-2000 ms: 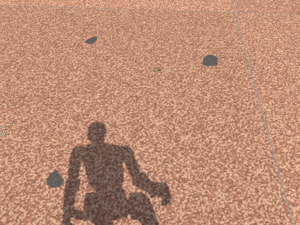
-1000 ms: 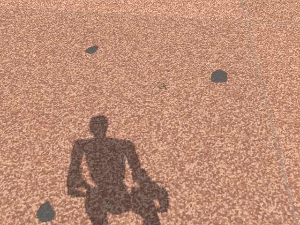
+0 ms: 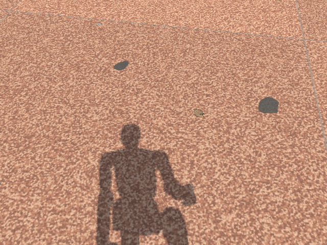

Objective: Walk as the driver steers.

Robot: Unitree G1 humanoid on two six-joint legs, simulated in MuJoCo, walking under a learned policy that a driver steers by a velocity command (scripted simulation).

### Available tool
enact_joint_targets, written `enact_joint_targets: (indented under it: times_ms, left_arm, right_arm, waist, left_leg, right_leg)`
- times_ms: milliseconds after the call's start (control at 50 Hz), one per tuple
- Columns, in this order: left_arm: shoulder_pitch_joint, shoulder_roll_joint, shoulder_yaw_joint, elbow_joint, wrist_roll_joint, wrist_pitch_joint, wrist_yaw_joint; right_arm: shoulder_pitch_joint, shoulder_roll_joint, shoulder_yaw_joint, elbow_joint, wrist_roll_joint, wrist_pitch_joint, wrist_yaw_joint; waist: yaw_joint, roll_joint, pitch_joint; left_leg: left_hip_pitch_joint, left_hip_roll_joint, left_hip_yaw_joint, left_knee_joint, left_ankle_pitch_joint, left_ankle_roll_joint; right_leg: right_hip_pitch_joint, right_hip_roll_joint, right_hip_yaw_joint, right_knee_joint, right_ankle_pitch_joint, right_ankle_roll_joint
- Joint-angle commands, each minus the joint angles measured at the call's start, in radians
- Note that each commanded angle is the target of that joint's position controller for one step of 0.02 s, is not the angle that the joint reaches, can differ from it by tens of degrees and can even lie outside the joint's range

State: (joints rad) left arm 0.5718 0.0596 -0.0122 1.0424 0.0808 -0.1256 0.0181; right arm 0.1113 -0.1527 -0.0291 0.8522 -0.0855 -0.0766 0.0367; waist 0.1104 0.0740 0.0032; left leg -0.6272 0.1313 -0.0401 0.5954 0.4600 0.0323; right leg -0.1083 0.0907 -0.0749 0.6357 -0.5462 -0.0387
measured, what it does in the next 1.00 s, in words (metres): goes down: left foot 0.16 m lower, then right foot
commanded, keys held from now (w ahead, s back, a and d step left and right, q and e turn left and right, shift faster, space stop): no key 1.00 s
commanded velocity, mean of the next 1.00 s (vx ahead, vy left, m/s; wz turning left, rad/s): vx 0.04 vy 0.00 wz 0.00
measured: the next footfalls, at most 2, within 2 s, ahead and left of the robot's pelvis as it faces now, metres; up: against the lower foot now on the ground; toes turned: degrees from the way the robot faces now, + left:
left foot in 0.14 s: +0.25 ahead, +0.15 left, -0.16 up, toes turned +3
right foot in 0.48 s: +0.25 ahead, -0.12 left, -0.16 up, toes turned +0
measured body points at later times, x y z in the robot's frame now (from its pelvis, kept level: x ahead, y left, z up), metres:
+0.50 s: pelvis +0.15 +0.02 -0.14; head +0.14 +0.01 +0.31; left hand +0.26 +0.25 -0.27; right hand +0.20 -0.21 -0.30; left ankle +0.21 +0.15 -0.86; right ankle +0.20 -0.11 -0.87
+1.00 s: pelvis +0.21 -0.01 -0.13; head +0.22 -0.01 +0.32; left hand +0.24 +0.22 -0.29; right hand +0.20 -0.24 -0.29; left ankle +0.21 +0.15 -0.86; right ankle +0.20 -0.12 -0.86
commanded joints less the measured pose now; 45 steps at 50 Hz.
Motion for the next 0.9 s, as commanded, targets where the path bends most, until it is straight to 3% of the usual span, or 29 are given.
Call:
enact_joint_targets:
  times_ms: [20,60,80,100,120,140,160,180,200,220,240,260,280,320,340,360,380,420,440,460,480,500,520,540,580,600,640,720,900]
  left_arm:
    - [0.086,0.110,0.007,-0.021,-0.020,-0.004,-0.015]
    - [0.092,0.132,0.010,-0.031,-0.060,0.002,-0.010]
    - [-0.025,0.228,0.062,-0.047,-0.155,0.041,0.033]
    - [0.018,0.215,0.056,-0.035,-0.131,0.064,0.045]
    - [0.052,0.171,0.051,-0.006,-0.110,0.081,0.040]
    - [0.091,0.139,0.044,0.018,-0.101,0.086,0.025]
    - [0.157,0.056,0.033,0.044,-0.114,0.078,0.008]
    - [0.191,0.075,0.010,0.007,-0.172,0.069,0.007]
    - [0.119,0.130,0.011,-0.041,-0.181,0.059,0.003]
    - [0.013,0.135,0.010,-0.070,-0.172,0.067,0.007]
    - [-0.040,0.069,-0.009,-0.113,-0.164,0.086,0.029]
    - [-0.095,0.074,-0.009,-0.123,-0.141,0.117,0.053]
    - [-0.132,0.103,0.001,-0.125,-0.117,0.143,0.067]
    - [-0.132,0.126,0.025,-0.122,-0.084,0.153,0.081]
    - [-0.120,0.113,0.027,-0.124,-0.082,0.151,0.081]
    - [-0.155,0.113,0.027,-0.120,-0.082,0.143,0.078]
    - [-0.206,0.120,0.031,-0.114,-0.088,0.137,0.074]
    - [-0.179,0.131,0.040,-0.095,-0.092,0.141,0.057]
    - [-0.168,0.140,0.045,-0.084,-0.086,0.151,0.049]
    - [-0.169,0.149,0.047,-0.086,-0.064,0.159,0.042]
    - [-0.157,0.187,0.052,-0.093,-0.044,0.163,0.036]
    - [-0.215,0.239,0.058,-0.099,-0.056,0.163,0.033]
    - [-0.277,0.230,0.062,-0.099,-0.063,0.160,0.022]
    - [-0.342,0.221,0.064,-0.113,-0.068,0.148,0.021]
    - [-0.383,0.201,0.061,-0.111,-0.072,0.125,0.015]
    - [-0.368,0.189,0.061,-0.101,-0.076,0.116,0.014]
    - [-0.323,0.178,0.061,-0.081,-0.080,0.110,0.013]
    - [-0.301,0.180,0.063,-0.063,-0.082,0.106,0.009]
    - [-0.273,0.173,0.065,-0.027,-0.088,0.113,-0.004]
  right_arm:
    - [-0.038,-0.089,-0.005,-0.043,-0.006,0.024,-0.003]
    - [-0.103,-0.099,0.006,-0.050,-0.017,0.034,0.003]
    - [-0.195,-0.143,-0.023,-0.068,0.187,0.018,0.010]
    - [-0.125,-0.126,-0.013,-0.038,0.192,0.006,0.022]
    - [0.049,-0.120,-0.023,0.041,0.160,0.000,0.029]
    - [0.267,-0.150,-0.042,0.125,0.127,0.006,0.028]
    - [0.433,-0.208,-0.055,0.196,0.112,0.013,0.025]
    - [0.459,-0.239,-0.045,0.212,0.108,0.013,0.020]
    - [0.396,-0.180,-0.027,0.195,0.107,0.031,0.010]
    - [0.290,-0.143,-0.011,0.148,0.092,0.039,0.002]
    - [0.181,-0.188,-0.008,0.142,0.093,0.039,-0.015]
    - [0.100,-0.174,0.002,0.119,0.082,0.044,-0.029]
    - [0.054,-0.175,0.006,0.098,0.063,0.040,-0.039]
    - [-0.011,-0.169,0.015,0.101,0.042,0.032,-0.036]
    - [0.006,-0.173,0.011,0.099,0.053,0.034,-0.052]
    - [0.008,-0.163,0.007,0.099,0.066,0.043,-0.068]
    - [0.060,-0.163,0.004,0.105,0.066,0.051,-0.078]
    - [0.104,-0.161,0.000,0.125,0.072,0.057,-0.080]
    - [0.119,-0.121,0.007,0.131,0.085,0.058,-0.076]
    - [0.163,-0.079,0.017,0.150,0.088,0.058,-0.070]
    - [0.177,-0.059,0.019,0.157,0.085,0.056,-0.067]
    - [0.256,-0.046,0.015,0.154,0.085,0.053,-0.063]
    - [0.219,-0.078,0.005,0.150,0.088,0.062,-0.075]
    - [0.192,-0.116,-0.009,0.152,0.083,0.072,-0.087]
    - [0.227,-0.079,-0.005,0.177,0.060,0.086,-0.094]
    - [0.249,-0.074,-0.005,0.189,0.059,0.086,-0.091]
    - [0.256,-0.080,-0.008,0.205,0.068,0.077,-0.085]
    - [0.256,-0.076,-0.008,0.219,0.075,0.062,-0.082]
    - [0.298,-0.081,-0.007,0.246,0.086,0.075,-0.091]
  waist:
    - [-0.029,-0.088,0.141]
    - [0.002,-0.065,0.162]
    - [0.021,-0.080,0.165]
    - [0.007,-0.040,0.093]
    - [-0.045,-0.025,0.009]
    - [-0.122,-0.008,-0.086]
    - [-0.171,0.144,-0.221]
    - [-0.190,0.219,-0.422]
    - [-0.190,0.134,-0.510]
    - [-0.177,0.020,-0.436]
    - [-0.103,-0.007,-0.384]
    - [-0.076,-0.102,-0.283]
    - [-0.085,-0.127,-0.168]
    - [-0.037,-0.031,-0.054]
    - [-0.021,-0.012,0.004]
    - [-0.033,0.014,0.007]
    - [-0.074,0.066,-0.011]
    - [-0.058,0.098,-0.062]
    - [-0.053,0.081,-0.050]
    - [-0.048,0.031,-0.016]
    - [-0.060,-0.048,0.027]
    - [-0.154,-0.232,0.038]
    - [-0.144,-0.305,0.078]
    - [-0.150,-0.283,0.138]
    - [-0.161,-0.264,0.124]
    - [-0.158,-0.227,0.108]
    - [-0.138,-0.157,0.075]
    - [-0.125,-0.113,0.017]
    - [-0.124,-0.078,0.016]
  left_leg:
    - [0.119,0.015,0.012,-0.076,0.051,-0.006]
    - [0.076,0.039,-0.002,-0.227,-0.016,-0.001]
    - [0.072,-0.015,-0.060,-0.288,-0.060,-0.004]
    - [0.161,-0.029,-0.018,-0.360,0.042,-0.006]
    - [0.388,-0.063,0.053,-0.380,0.137,-0.004]
    - [0.683,-0.059,0.098,-0.304,0.284,-0.003]
    - [1.101,0.115,-0.012,-0.054,0.779,0.088]
    - [1.280,0.289,-0.209,0.110,0.888,0.268]
    - [1.237,0.314,-0.270,0.075,0.637,0.321]
    - [1.035,0.289,-0.252,-0.010,0.359,0.323]
    - [0.853,0.357,-0.363,-0.118,0.046,0.354]
    - [0.574,0.394,-0.416,-0.222,-0.145,0.348]
    - [0.336,0.337,-0.350,-0.295,-0.391,0.307]
    - [0.069,0.213,-0.210,-0.339,-0.467,0.247]
    - [0.047,0.106,-0.085,-0.331,-0.559,0.194]
    - [0.022,0.007,0.022,-0.317,-0.617,0.145]
    - [0.068,-0.012,0.025,-0.306,-0.644,0.144]
    - [0.070,0.040,-0.035,-0.297,-0.765,0.157]
    - [0.064,0.032,-0.044,-0.282,-0.863,0.127]
    - [0.033,0.006,-0.051,-0.264,-0.981,0.070]
    - [-0.024,-0.034,-0.027,-0.175,-1.051,0.001]
    - [0.067,-0.099,0.053,-0.137,-0.903,-0.043]
    - [0.241,-0.107,0.081,-0.123,-0.827,-0.058]
    - [0.309,-0.118,0.090,-0.092,-0.778,-0.070]
    - [0.361,-0.110,0.085,-0.088,-0.749,-0.073]
    - [0.359,-0.102,0.077,-0.105,-0.736,-0.072]
    - [0.350,-0.094,0.071,-0.130,-0.726,-0.068]
    - [0.377,-0.082,0.066,-0.130,-0.676,-0.076]
    - [0.394,-0.072,0.068,-0.106,-0.612,-0.084]
  right_leg:
    - [-0.270,-0.262,0.240,-0.033,0.322,-0.156]
    - [-0.154,-0.263,0.274,0.059,0.278,-0.133]
    - [-0.110,-0.222,0.235,0.186,0.354,-0.109]
    - [-0.076,-0.194,0.202,0.313,0.390,-0.090]
    - [-0.143,-0.157,0.155,0.489,0.409,-0.068]
    - [-0.295,-0.106,0.102,0.683,0.335,-0.025]
    - [-0.630,-0.010,0.053,1.044,-0.318,0.056]
    - [-0.780,-0.043,0.172,1.380,-0.488,0.101]
    - [-0.838,-0.114,0.228,1.396,-0.466,0.114]
    - [-0.813,-0.169,0.213,1.318,-0.352,0.113]
    - [-0.808,-0.207,0.188,1.291,-0.246,0.131]
    - [-0.701,-0.224,0.184,1.242,-0.180,0.145]
    - [-0.611,-0.217,0.199,1.103,-0.016,0.135]
    - [-0.442,-0.195,0.172,0.955,0.060,0.120]
    - [-0.417,-0.208,0.173,0.625,0.207,0.115]
    - [-0.302,-0.192,0.126,0.323,0.262,0.105]
    - [-0.257,-0.150,0.086,0.200,0.297,0.119]
    - [-0.099,-0.116,0.053,0.068,0.353,0.120]
    - [-0.054,-0.107,0.040,-0.003,0.353,0.103]
    - [-0.020,-0.125,0.060,-0.076,0.367,0.084]
    - [0.005,-0.210,0.152,-0.118,0.420,0.054]
    - [-0.118,-0.274,0.220,-0.192,0.289,-0.008]
    - [-0.343,-0.257,0.255,-0.319,-0.129,-0.035]
    - [-0.436,-0.223,0.245,-0.362,-0.241,-0.014]
    - [-0.429,-0.198,0.210,-0.347,-0.161,0.018]
    - [-0.387,-0.191,0.196,-0.322,-0.100,0.025]
    - [-0.308,-0.175,0.172,-0.283,0.014,0.024]
    - [-0.222,-0.165,0.153,-0.236,0.210,0.008]
    - [-0.152,-0.142,0.113,-0.173,0.523,-0.002]
Velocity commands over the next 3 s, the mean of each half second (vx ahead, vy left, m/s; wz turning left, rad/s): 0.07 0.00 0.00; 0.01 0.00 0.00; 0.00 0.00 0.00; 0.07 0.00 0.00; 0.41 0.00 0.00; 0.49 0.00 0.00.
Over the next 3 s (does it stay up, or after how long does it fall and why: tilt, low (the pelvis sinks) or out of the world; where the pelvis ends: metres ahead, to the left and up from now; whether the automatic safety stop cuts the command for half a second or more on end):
stays up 0.73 0.03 -0.12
